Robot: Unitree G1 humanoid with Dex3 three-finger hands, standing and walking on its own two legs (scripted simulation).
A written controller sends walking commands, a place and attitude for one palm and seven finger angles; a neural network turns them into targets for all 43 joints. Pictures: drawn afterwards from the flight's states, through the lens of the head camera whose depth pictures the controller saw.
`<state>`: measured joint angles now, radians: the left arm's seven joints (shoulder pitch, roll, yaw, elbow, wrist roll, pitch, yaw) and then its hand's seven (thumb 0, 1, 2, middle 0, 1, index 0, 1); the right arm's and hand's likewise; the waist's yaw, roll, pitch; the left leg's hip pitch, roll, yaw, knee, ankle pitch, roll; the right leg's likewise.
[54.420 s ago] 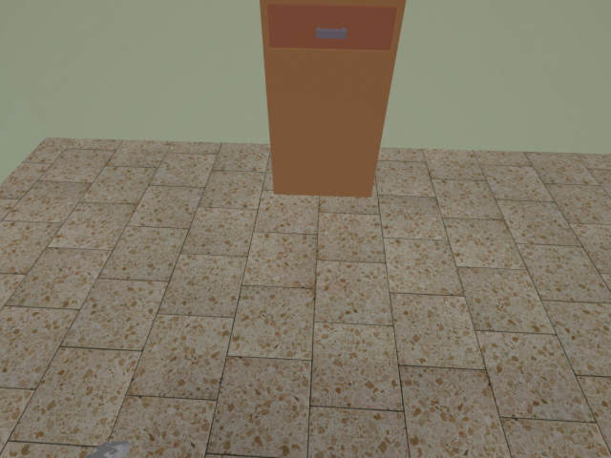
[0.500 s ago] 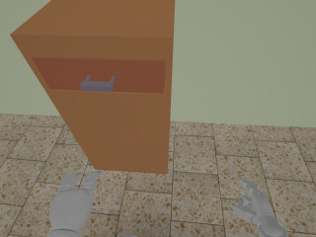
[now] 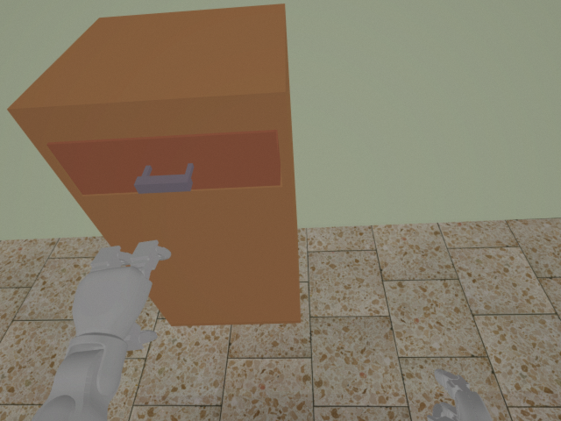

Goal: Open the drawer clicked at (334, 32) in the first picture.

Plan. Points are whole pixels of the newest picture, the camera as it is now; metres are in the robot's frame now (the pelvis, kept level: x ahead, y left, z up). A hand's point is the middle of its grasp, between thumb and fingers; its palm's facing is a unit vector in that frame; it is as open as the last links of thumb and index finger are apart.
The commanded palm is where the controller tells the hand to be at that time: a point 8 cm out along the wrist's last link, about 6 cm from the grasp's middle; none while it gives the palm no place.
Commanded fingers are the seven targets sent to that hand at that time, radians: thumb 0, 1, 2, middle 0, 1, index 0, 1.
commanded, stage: raise the hand with hooked fingers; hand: left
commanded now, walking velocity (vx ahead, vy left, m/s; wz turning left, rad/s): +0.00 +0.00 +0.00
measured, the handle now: (166, 176) +0.53 +0.30 +0.03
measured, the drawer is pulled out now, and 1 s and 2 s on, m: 0.00 0.00 0.00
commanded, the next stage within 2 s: move the hooked fingers above the handle in 0.92 s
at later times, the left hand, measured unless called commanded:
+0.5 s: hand (84, 223) +0.31 +0.30 +0.14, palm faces +0.12 -0.07 -0.99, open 13.8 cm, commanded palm +0.28 +0.29 +0.20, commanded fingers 0.00 -0.50 0.30 -0.30 -1.20 -0.30 -1.20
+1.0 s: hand (79, 235) +0.29 +0.29 +0.15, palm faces +0.15 -0.07 -0.99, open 13.8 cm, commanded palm +0.26 +0.28 +0.20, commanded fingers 0.00 -0.50 0.30 -0.30 -1.20 -0.30 -1.20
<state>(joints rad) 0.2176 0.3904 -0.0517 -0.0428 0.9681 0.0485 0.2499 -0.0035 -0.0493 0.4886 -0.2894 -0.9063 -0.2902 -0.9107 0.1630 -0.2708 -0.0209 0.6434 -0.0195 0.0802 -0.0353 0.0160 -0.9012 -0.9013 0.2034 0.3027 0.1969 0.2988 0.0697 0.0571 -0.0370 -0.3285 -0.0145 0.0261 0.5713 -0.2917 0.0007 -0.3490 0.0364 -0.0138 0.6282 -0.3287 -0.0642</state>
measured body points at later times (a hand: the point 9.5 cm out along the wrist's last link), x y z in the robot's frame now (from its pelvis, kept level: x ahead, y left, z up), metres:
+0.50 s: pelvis +0.01 +0.05 +0.01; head +0.01 +0.01 +0.46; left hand +0.30 +0.30 +0.20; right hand +0.24 -0.14 -0.08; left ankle +0.00 +0.12 -0.73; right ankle +0.00 -0.07 -0.73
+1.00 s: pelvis -0.01 +0.03 +0.01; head +0.00 +0.00 +0.46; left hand +0.28 +0.29 +0.20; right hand +0.19 -0.17 -0.10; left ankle +0.00 +0.12 -0.73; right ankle +0.00 -0.07 -0.73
